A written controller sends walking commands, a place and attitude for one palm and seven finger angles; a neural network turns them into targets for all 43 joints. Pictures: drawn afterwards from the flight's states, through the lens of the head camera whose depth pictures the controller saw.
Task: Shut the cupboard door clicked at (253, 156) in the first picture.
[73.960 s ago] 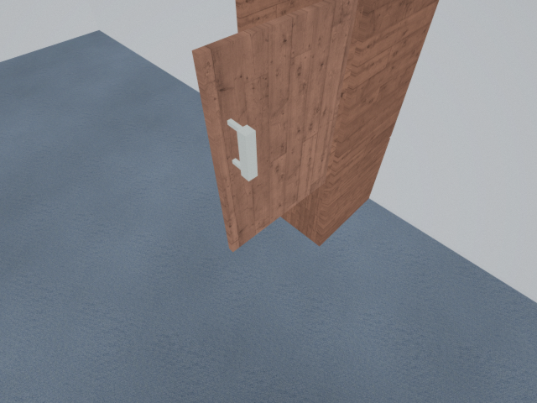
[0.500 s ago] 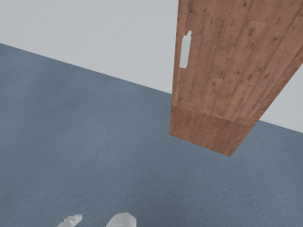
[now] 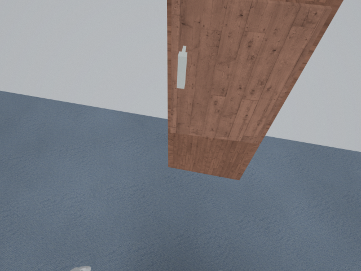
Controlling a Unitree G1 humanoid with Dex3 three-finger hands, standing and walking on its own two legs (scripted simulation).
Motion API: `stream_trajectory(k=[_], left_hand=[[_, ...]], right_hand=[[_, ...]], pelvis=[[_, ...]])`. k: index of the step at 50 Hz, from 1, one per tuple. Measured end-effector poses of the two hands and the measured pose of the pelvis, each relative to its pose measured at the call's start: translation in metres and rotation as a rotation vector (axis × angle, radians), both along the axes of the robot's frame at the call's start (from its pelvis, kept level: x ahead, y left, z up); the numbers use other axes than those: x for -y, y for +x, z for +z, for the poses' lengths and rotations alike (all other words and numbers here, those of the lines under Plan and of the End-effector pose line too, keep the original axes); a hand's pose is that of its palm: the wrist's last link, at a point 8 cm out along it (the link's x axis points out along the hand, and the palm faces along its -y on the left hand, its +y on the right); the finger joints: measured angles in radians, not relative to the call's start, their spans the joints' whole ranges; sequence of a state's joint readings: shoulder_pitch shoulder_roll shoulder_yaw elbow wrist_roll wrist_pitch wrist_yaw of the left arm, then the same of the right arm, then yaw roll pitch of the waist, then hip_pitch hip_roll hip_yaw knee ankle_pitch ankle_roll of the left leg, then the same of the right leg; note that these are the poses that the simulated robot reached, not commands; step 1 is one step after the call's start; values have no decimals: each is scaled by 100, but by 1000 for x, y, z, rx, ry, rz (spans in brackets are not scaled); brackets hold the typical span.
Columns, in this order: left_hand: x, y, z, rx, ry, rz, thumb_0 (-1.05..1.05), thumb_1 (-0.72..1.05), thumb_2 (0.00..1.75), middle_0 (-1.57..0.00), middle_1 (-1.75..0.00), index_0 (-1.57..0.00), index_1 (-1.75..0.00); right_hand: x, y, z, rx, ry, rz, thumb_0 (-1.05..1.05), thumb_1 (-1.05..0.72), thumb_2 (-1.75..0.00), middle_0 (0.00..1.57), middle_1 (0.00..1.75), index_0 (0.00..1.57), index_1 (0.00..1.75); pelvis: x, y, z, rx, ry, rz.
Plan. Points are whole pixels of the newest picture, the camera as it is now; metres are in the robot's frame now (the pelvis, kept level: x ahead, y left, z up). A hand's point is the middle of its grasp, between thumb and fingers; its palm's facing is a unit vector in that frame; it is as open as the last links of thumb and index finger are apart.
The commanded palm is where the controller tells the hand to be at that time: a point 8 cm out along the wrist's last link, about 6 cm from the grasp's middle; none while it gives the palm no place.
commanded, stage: take the last steps up to it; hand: left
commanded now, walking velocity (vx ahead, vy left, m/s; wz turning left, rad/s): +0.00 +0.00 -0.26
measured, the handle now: (182, 67) +0.70 +0.03 +0.04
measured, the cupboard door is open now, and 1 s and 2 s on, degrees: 3 3 3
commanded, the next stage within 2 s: come to a stop and stand still in 0.76 s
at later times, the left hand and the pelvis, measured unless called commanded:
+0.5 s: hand out of the picture +0.11 +0.17 -0.19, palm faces -0.10 -0.98 -0.15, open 7.4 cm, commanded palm none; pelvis +0.07 -0.02 -0.01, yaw -6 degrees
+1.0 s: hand (164, 213) +0.29 +0.06 -0.17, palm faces -0.10 -0.97 -0.21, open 7.2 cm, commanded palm none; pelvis +0.22 -0.11 +0.00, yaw -7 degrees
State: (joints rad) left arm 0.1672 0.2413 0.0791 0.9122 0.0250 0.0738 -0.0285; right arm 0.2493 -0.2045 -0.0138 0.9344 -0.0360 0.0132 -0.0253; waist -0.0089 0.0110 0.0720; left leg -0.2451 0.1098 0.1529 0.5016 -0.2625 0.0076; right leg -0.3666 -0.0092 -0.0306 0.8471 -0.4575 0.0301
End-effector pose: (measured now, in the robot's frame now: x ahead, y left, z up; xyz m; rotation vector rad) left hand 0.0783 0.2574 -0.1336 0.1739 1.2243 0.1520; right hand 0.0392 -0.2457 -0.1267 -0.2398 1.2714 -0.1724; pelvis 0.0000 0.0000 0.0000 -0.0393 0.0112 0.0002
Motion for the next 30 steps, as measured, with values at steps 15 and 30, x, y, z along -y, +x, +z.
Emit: stream_trajectory(k=[15,30], left_hand=[[49,8,1,-13,-6,-63,0,91,90,-20,-30,-21,-30],[54,88,-12,-95,-63,-127,1,91,90,-20,-30,-20,-30]], right_hand=[[29,-20,-14,-56,52,-118,1,-91,-90,20,30,20,30],[13,7,2,-86,25,-180,1,-91,-90,20,30,20,30]], pelvis=[[23,24,-2,0,35,-50],[31,98,2,-3,20,-131]])
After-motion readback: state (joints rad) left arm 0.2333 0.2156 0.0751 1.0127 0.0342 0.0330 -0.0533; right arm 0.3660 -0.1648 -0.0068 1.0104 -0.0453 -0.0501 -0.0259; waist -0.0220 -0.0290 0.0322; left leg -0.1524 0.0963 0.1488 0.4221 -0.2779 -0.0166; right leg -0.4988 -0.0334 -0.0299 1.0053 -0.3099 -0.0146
